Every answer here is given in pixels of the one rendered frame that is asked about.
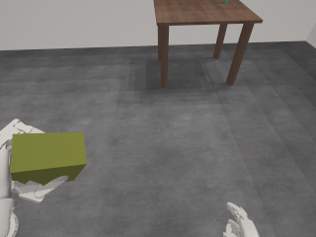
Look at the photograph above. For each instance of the sponge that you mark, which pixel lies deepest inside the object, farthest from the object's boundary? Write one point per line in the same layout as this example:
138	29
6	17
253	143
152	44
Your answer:
44	157

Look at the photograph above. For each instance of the left robot forearm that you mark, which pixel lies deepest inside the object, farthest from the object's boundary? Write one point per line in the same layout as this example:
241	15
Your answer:
9	222

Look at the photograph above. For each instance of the robot left hand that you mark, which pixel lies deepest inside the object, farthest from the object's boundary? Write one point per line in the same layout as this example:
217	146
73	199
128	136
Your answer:
31	190

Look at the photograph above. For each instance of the robot right hand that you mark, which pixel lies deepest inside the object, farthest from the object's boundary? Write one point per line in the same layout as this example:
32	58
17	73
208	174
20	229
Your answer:
245	228

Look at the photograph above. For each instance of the table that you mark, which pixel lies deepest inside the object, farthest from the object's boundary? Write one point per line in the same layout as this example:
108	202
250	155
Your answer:
204	12

